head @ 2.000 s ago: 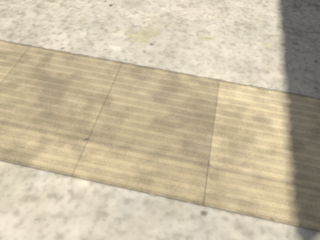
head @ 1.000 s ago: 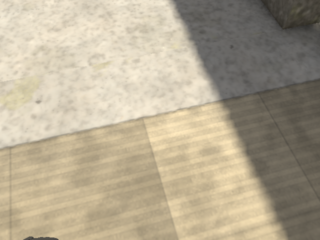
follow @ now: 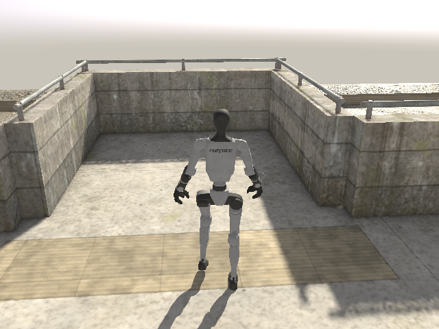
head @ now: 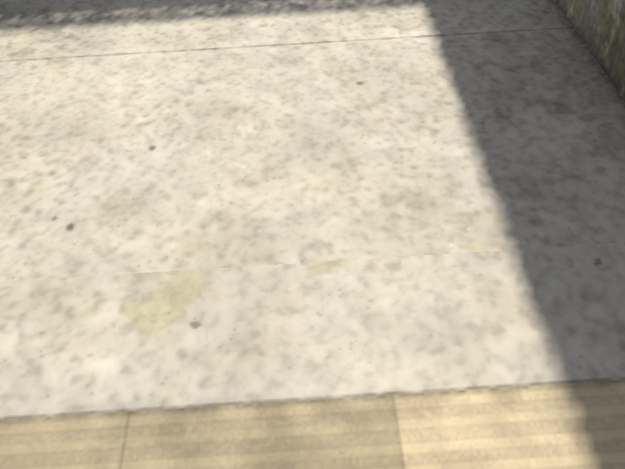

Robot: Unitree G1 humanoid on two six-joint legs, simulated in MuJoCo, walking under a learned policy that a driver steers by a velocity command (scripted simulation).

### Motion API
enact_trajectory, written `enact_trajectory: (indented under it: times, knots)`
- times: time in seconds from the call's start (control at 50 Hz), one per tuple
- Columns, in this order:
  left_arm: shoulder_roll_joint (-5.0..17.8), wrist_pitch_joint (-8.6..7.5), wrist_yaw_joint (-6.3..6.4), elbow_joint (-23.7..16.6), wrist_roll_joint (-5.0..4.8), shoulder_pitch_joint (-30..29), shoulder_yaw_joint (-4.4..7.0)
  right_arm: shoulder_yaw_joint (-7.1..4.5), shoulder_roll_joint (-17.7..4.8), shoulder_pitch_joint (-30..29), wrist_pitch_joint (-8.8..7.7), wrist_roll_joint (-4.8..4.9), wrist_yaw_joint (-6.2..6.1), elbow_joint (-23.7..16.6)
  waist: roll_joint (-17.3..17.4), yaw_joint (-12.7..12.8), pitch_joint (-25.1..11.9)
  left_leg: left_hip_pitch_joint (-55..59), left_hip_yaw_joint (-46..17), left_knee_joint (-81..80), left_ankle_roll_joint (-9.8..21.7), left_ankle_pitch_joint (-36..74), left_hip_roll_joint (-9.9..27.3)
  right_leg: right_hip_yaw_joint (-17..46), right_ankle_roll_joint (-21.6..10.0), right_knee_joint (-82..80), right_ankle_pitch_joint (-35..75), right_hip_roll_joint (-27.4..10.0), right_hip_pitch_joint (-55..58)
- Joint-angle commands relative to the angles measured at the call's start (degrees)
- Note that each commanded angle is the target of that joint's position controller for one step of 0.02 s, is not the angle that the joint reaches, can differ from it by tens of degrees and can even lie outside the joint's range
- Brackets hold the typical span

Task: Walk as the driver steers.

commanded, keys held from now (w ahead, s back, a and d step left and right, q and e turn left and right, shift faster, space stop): w+q+shift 0.10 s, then w+e+shift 0.18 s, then e+shift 0.68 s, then q+shift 0.04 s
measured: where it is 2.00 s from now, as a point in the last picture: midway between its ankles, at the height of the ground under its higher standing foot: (277, 407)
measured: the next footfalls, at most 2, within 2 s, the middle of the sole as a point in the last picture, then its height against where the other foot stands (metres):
left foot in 0.28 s outside the picture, level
right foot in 0.70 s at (318, 412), level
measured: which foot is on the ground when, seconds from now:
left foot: up 0.00-0.26, down 0.28-0.70, up 0.72-1.00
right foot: down 0.00-0.30, up 0.32-0.68, down 0.70-1.00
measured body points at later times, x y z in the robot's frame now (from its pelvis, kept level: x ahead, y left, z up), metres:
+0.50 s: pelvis +0.33 +0.11 +0.00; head +0.37 +0.12 +0.44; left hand +0.34 +0.38 -0.14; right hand +0.43 -0.14 -0.13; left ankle +0.29 +0.19 -0.74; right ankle +0.35 -0.02 -0.65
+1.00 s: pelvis +0.53 +0.12 -0.01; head +0.58 +0.09 +0.43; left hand +0.71 +0.37 -0.12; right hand +0.63 -0.18 -0.12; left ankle +0.66 +0.29 -0.68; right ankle +0.60 +0.08 -0.74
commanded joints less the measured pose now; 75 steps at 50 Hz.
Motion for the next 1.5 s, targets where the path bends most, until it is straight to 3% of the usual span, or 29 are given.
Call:
enact_trajectory:
  times: [0.02, 0.18, 0.22, 0.26, 0.28, 0.3, 0.32, 0.34, 0.36, 0.4, 0.48, 0.58, 0.64, 0.68, 0.7, 0.72, 0.74, 0.76, 0.8, 0.88, 0.96, 1.14, 1.22, 1.28, 1.3, 1.32, 1.34, 1.38, 1.5]
  knots:
    - [7.15, -2.04, -0.92, -1.57, 0.08, 3.42, 2.05, -0.15, -3.64, -6.09, -0.40, -0.35, 1.46, -5.64, -7.35, 1.90, 7.15, -19.49, 0.36, 7.76, 0.32, 3.75, 4.99, 10.22, -4.20, -11.96, -9.11, -15.19, 7.20]
    - [5.23, -3.34, -1.56, 4.53, 0.48, 11.70, 1.36, 2.99, 0.13, -19.63, -2.04, -0.39, 2.70, -10.34, -6.33, 3.82, 14.33, -10.23, 7.80, -15.78, 4.56, 5.85, 3.42, -1.67, -5.60, -18.86, 16.15, -15.89, 4.22]
    - [7.17, -2.70, -1.39, 7.00, -0.21, 11.73, 1.39, 3.48, 0.17, -18.43, -2.46, -0.71, 1.83, -9.87, -7.88, 1.23, 11.97, 1.00, 13.56, -23.28, 7.71, 0.23, 0.48, -4.97, -6.36, -14.08, 47.99, -15.49, 6.89]
    - [11.08, -1.86, -0.95, 9.48, -0.31, 12.63, 1.85, 2.12, -2.51, -3.75, -2.94, -0.95, -0.20, -6.09, -12.06, -7.32, 1.00, 22.02, 13.02, -23.93, 9.67, -5.49, -3.87, -4.18, -6.33, 6.92, 79.69, -17.78, 6.84]
    - [12.35, -1.76, -0.85, 9.08, -1.25, 9.28, 2.13, 0.79, -5.20, 10.32, -3.59, -1.20, -1.42, -2.14, -11.80, -15.63, -5.77, 41.27, 7.53, -29.98, 10.55, -0.46, -1.08, -4.48, -5.52, 23.38, 72.01, -16.18, -2.95]
    - [5.00, -2.22, -1.94, 6.49, -2.06, 11.22, 0.39, -0.98, -11.73, 15.79, -4.15, -2.90, -2.79, 0.07, -2.73, -14.11, -14.74, 60.72, -9.50, -33.50, 10.83, -15.34, 14.03, -3.57, -4.52, 45.10, 30.83, -9.09, -20.96]
    - [0.72, -2.76, -2.21, 4.54, -3.85, 13.54, -0.10, -1.30, -13.88, 17.08, -4.72, -2.66, -3.18, -0.74, 7.06, -10.75, -25.82, 66.71, -36.39, -39.87, 11.90, -10.46, 31.54, 3.17, -3.68, 63.34, -10.47, -1.74, -31.46]
    - [6.60, -2.51, -1.49, 3.93, -3.58, 5.65, 1.87, -1.05, -11.88, 15.56, -4.85, -1.96, -3.55, 0.04, -1.91, -12.34, -19.43, 55.92, -29.88, -41.38, 10.92, 10.19, 29.39, 7.81, -3.89, 65.79, -4.05, -2.86, -32.08]
    - [3.46, -2.21, -1.35, 3.25, -3.65, 4.64, 1.42, 0.13, -8.20, 11.72, -5.48, -1.72, -3.41, 1.70, -1.21, -7.99, -9.01, 46.35, -17.93, -40.15, 11.04, 26.99, 27.14, 5.92, -3.24, 63.43, -1.43, -4.97, -32.40]
    - [0.37, -0.06, -1.61, 6.08, -2.23, 8.55, 1.40, 1.90, -1.43, 6.12, -6.22, -0.48, -3.34, 2.26, 2.07, -2.57, -0.38, 33.94, -3.14, -43.05, 7.54, 36.08, 21.42, 4.26, -1.95, 55.54, -1.66, -7.55, -28.69]
    - [-3.26, 3.34, -2.76, 6.13, -0.98, 8.92, 1.97, 2.50, 0.78, 2.62, -7.52, 1.40, -3.66, 3.02, 5.70, 2.15, 4.40, 25.51, 10.06, -47.69, 6.66, 47.59, 19.05, 0.14, -0.78, 50.84, 2.39, -5.82, -27.79]
    - [-4.31, 2.66, -5.27, 1.88, -0.51, 0.60, 1.13, 2.18, 0.59, -1.00, -7.50, 2.19, -5.78, 3.46, 5.15, 2.26, 4.35, 24.96, 21.53, -45.44, 5.09, 40.74, 13.09, -7.56, -1.94, 22.65, 23.35, -1.85, -19.59]
    - [-1.58, 3.51, -5.05, 2.23, 0.23, 6.77, 2.26, 0.76, -3.00, -0.68, -6.90, 3.27, -6.33, 3.19, 4.07, 5.03, -0.81, 29.53, 20.57, -32.84, 3.64, 52.85, 16.75, -9.61, -4.79, 20.98, 19.64, 1.93, -11.10]
    - [3.11, 3.71, -3.41, 3.79, 0.73, 16.68, 4.40, 0.41, -3.42, -2.72, -5.43, 3.80, -5.63, 2.28, 2.21, 10.00, -5.11, 26.77, 18.96, -12.50, 1.82, 46.06, 17.21, -6.96, -8.07, 17.44, 15.72, 3.73, 0.04]
    - [5.79, 3.46, -2.32, 4.19, 0.28, 17.41, 5.58, 0.63, -1.88, -3.51, -4.73, 3.64, -4.87, 2.53, -3.44, 11.19, -2.05, 19.89, 18.63, 4.29, -0.41, 14.30, 10.54, -0.91, -10.60, 10.91, 23.23, 1.38, 3.66]
    - [10.51, 3.85, -1.96, 2.83, -1.49, 10.15, 6.16, 1.68, 3.50, 1.98, -3.80, 1.68, -4.18, 0.79, -14.41, 2.24, 3.93, 4.54, 15.86, 23.84, -3.11, -25.68, -0.96, 18.71, -15.20, 16.22, 69.94, -8.38, 3.36]
    - [15.55, 3.72, -2.58, -1.28, -2.29, 7.92, 7.31, 2.39, 2.82, 11.50, -2.91, 0.76, -4.59, -1.36, -15.22, -1.11, -12.42, 1.20, 1.58, 27.95, -4.46, -24.06, -1.83, 40.74, -25.65, 4.82, 59.85, -18.66, 10.98]
    - [12.56, 4.44, -2.37, -4.10, -2.18, 2.04, 7.33, 2.42, -0.42, 11.12, -2.54, -0.38, -5.21, -0.12, -7.75, -1.41, -11.96, -0.18, -1.41, 25.87, -3.45, -20.98, 0.84, 45.10, -25.91, -1.82, 27.27, -19.75, 7.69]
    - [5.04, 5.07, -2.09, -3.48, -1.95, -1.70, 5.03, 1.52, -3.03, 1.05, -2.01, -1.13, -5.93, -1.28, 1.60, -2.45, 0.27, 0.10, -1.85, 13.14, -2.67, -14.86, 4.01, 36.57, -19.07, -4.98, 8.09, -12.82, -5.33]
    - [6.59, 4.29, -2.08, -2.93, -1.49, -0.95, 5.67, 2.32, -0.56, 0.04, 0.51, -0.37, -6.45, -0.92, 0.70, -1.97, -2.82, 8.07, -1.04, 1.11, -3.74, -8.27, 4.20, 26.02, -11.80, -1.03, 24.42, -6.15, -9.26]
    - [8.19, 5.38, -1.90, -3.49, -1.69, -0.56, 6.49, 2.31, -0.62, -4.30, 1.17, 0.16, -6.40, -2.43, -3.41, 0.11, -3.19, 4.23, -2.71, -6.17, -4.30, -4.85, 3.36, 29.54, -7.84, -2.05, 8.86, -3.90, -6.36]
    - [0.87, 5.32, -1.17, -2.20, 0.69, -2.36, 2.12, 2.60, -0.03, -0.71, 0.86, 0.99, -5.46, 1.86, -7.90, 1.34, -1.43, 13.99, 1.79, -18.37, -1.50, -5.68, 4.81, 22.76, -9.03, -3.94, 5.59, -6.50, -8.05]
    - [5.87, 5.31, -0.22, -0.90, 0.50, -3.32, 2.78, 1.73, -3.32, 1.58, 0.56, 2.16, -4.77, 2.52, -7.74, 0.48, 0.88, 16.58, 2.92, -24.64, 0.76, -10.55, 1.28, 22.29, -10.90, 0.28, 16.45, -10.32, -5.33]
    - [6.50, 5.14, 0.88, -0.46, -1.03, -5.23, 2.81, 1.99, -1.91, 5.82, -0.46, 1.96, -4.62, 3.39, -5.07, -2.36, 0.40, 22.51, 1.75, -39.44, 2.50, -2.24, 0.25, 18.32, -8.14, 7.62, 25.74, -9.55, -4.09]
    - [5.91, 4.90, 1.07, -1.05, -1.16, -5.79, 2.79, 1.51, -4.12, 5.81, -0.96, 1.14, -4.66, 2.89, -1.27, -2.05, 0.83, 24.06, -6.52, -44.25, 4.10, 2.27, 4.22, 15.33, -5.38, 13.48, 20.44, -6.50, -6.69]
    - [4.36, 4.89, 1.01, -3.14, -1.04, -6.19, 2.45, 0.18, -10.03, 5.74, -1.51, 0.46, -4.50, 1.46, 7.22, -1.14, 1.03, 28.08, -23.69, -46.86, 8.13, 16.83, 16.49, 7.84, -1.81, 23.66, 5.24, 1.42, -16.72]
    - [4.42, 5.00, 1.17, -5.19, -0.61, -10.93, 2.40, -1.07, -12.51, 8.99, -1.17, 0.82, -3.80, 2.93, 12.46, -3.14, 4.93, 27.96, -32.84, -46.99, 15.26, 34.48, 22.61, 3.25, 0.37, 30.12, -15.84, 7.21, -26.10]
    - [3.79, 5.08, 0.54, -4.15, -0.26, -10.24, 2.22, -1.08, -8.90, 9.96, -0.74, 1.73, -3.71, 3.41, 3.10, -2.29, 3.77, 30.36, -25.95, -44.99, 15.21, 30.75, 16.72, 6.92, 1.90, 40.88, -12.80, 3.76, -28.60]
    - [2.89, 5.08, -0.90, -5.53, -0.69, -13.45, 1.31, -2.08, -7.42, 10.75, 0.65, 2.30, -4.65, 1.95, 3.35, -3.95, -1.53, 37.70, -22.39, -41.65, 9.72, 32.13, 8.34, 6.24, 4.65, 39.21, -4.77, 2.22, -32.54]
Keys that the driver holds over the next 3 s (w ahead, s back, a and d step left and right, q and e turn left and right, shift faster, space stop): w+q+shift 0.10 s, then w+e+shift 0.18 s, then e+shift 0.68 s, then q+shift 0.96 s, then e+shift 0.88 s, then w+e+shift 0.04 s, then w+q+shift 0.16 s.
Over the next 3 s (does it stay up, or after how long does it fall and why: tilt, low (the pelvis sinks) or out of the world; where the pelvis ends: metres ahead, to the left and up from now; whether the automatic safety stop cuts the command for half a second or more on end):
stays up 0.72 0.11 0.00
